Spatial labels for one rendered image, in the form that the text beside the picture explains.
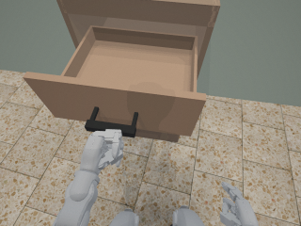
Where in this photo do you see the left robot thigh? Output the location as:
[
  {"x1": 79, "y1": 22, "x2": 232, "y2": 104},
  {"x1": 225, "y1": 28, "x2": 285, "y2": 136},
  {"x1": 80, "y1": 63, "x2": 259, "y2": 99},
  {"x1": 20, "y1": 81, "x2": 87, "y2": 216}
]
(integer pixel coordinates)
[{"x1": 109, "y1": 211, "x2": 139, "y2": 226}]

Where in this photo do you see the right robot shin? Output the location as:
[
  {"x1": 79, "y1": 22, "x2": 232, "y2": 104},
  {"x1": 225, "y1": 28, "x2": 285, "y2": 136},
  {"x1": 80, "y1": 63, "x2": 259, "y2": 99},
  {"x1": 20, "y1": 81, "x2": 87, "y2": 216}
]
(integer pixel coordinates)
[{"x1": 179, "y1": 205, "x2": 189, "y2": 209}]

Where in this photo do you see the cabinet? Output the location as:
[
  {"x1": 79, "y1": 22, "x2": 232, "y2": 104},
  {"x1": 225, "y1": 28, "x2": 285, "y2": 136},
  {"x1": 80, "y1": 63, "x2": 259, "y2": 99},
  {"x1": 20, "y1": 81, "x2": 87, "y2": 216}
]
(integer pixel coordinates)
[{"x1": 56, "y1": 0, "x2": 221, "y2": 143}]

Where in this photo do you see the drawer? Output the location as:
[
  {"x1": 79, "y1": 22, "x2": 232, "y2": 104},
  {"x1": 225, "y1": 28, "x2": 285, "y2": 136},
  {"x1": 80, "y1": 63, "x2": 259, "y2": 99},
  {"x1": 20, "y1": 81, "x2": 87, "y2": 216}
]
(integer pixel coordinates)
[{"x1": 23, "y1": 25, "x2": 207, "y2": 137}]

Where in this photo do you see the handle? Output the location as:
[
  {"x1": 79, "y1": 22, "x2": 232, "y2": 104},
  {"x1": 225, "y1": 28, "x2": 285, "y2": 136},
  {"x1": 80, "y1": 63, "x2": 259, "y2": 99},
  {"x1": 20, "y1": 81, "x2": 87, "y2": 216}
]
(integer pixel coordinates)
[{"x1": 84, "y1": 106, "x2": 138, "y2": 138}]

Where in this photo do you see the left robot hand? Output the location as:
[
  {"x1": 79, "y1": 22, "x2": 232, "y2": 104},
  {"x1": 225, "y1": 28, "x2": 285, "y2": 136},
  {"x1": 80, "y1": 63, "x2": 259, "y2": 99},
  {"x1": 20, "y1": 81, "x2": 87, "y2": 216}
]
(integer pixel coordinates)
[{"x1": 80, "y1": 129, "x2": 124, "y2": 175}]

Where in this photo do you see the robot left forearm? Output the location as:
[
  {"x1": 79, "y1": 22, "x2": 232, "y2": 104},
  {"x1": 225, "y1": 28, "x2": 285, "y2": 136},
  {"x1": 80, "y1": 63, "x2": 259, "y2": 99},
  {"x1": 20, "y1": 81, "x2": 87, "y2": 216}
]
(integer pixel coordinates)
[{"x1": 52, "y1": 169, "x2": 100, "y2": 226}]

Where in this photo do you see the right robot hand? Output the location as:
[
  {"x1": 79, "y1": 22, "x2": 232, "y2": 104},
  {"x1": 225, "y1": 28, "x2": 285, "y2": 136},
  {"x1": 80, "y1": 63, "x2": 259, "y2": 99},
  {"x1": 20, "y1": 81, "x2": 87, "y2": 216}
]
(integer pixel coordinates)
[{"x1": 219, "y1": 182, "x2": 259, "y2": 226}]

